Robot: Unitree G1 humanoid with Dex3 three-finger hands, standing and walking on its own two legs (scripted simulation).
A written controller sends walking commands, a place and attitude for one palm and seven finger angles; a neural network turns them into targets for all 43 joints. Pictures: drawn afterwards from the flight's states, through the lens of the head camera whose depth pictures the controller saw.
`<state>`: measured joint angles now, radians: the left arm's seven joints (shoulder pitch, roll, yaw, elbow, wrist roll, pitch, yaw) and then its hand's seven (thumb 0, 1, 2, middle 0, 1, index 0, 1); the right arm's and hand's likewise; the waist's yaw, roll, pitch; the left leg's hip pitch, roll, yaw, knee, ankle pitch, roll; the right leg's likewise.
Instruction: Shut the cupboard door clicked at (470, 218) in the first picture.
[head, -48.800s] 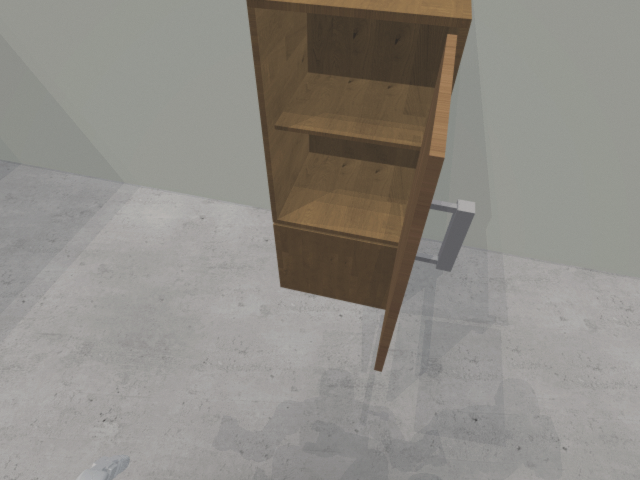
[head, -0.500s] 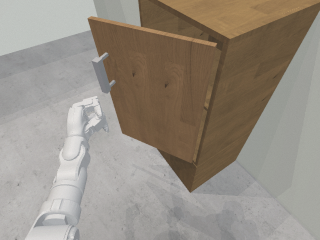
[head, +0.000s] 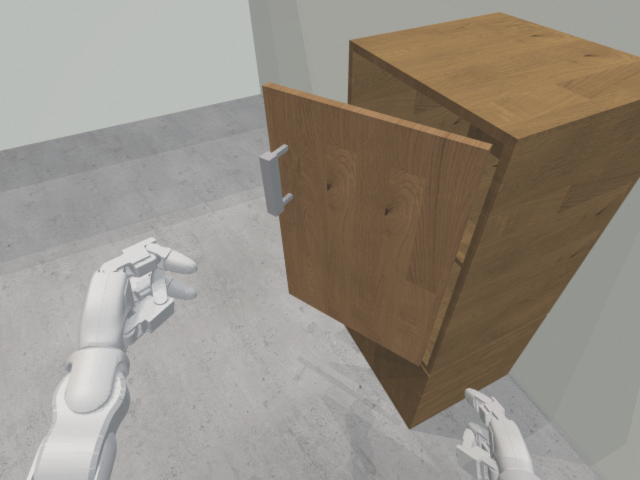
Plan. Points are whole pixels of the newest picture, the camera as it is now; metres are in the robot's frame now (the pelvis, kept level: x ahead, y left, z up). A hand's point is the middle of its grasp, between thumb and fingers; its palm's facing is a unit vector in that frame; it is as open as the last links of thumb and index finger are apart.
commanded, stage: draw the hand back to the body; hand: left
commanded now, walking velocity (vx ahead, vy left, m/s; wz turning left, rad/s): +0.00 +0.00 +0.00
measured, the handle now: (279, 180) +0.64 +0.16 +0.03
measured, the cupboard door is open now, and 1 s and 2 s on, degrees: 29 29 29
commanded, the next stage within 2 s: step back with the hand held close in 0.72 s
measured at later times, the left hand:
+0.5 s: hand (59, 344) +0.19 +0.27 +0.16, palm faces +0.50 -0.76 -0.41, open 7.1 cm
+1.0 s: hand (94, 331) +0.21 +0.25 +0.15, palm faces +0.42 -0.78 -0.46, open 7.4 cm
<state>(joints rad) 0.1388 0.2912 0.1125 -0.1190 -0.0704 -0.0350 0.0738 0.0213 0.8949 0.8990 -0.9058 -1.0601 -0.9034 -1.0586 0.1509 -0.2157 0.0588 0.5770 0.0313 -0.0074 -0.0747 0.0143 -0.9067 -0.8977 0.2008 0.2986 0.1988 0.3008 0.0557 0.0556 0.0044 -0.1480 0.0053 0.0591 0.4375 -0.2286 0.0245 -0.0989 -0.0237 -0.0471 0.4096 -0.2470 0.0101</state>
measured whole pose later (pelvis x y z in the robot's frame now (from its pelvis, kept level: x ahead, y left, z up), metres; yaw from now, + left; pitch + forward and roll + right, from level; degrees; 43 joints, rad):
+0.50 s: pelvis +0.01 +0.00 +0.00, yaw +0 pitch -5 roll +0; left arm 0.46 0.34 0.35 -0.36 -0.07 -0.05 0.12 0.02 0.89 0.90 -0.27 -0.37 -0.27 -0.37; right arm 0.20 -0.25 0.01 0.64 0.02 -0.07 -0.07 0.02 -0.91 -0.90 0.20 0.30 0.20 0.30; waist 0.08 0.08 0.01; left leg -0.10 0.01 0.05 0.41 -0.22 0.02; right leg -0.05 -0.02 -0.06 0.38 -0.25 0.01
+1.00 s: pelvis +0.01 -0.01 +0.00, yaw +0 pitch +0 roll -1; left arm 0.49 0.36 0.36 -0.37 -0.06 -0.13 0.11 0.02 0.89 0.90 -0.21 -0.30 -0.21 -0.30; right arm 0.18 -0.25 0.00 0.62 0.01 -0.04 -0.08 0.02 -0.91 -0.90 0.20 0.30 0.20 0.30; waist 0.04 0.09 -0.01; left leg -0.22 0.04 0.05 0.47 -0.25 0.01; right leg -0.15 0.01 -0.05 0.40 -0.25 -0.01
